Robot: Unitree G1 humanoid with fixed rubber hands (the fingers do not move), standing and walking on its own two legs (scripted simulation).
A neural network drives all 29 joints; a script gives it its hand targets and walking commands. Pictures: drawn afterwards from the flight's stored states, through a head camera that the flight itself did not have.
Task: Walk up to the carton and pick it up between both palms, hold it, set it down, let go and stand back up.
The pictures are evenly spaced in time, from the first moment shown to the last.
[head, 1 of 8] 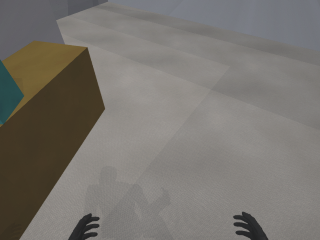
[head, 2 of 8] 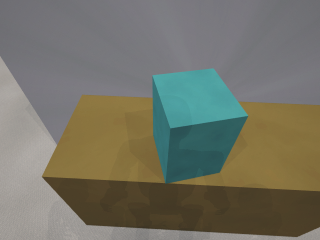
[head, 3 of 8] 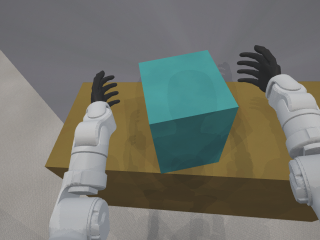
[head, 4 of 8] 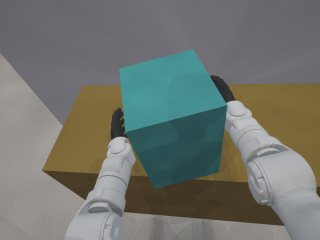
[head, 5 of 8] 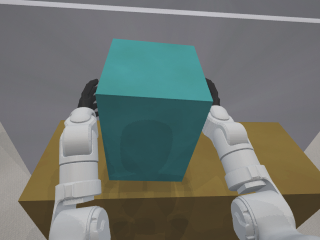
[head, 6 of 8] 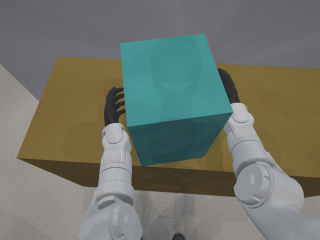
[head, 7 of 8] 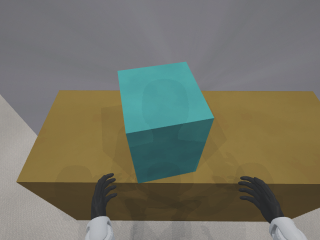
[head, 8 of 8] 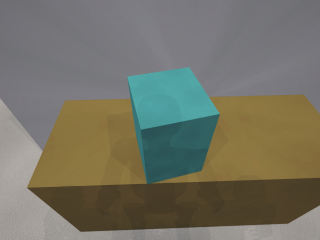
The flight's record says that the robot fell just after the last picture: no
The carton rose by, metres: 0.22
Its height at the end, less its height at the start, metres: +0.00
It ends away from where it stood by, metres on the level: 0.02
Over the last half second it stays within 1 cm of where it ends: yes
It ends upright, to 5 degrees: yes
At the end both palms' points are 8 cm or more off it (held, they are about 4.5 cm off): yes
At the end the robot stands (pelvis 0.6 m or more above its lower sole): yes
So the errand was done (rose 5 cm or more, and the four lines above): yes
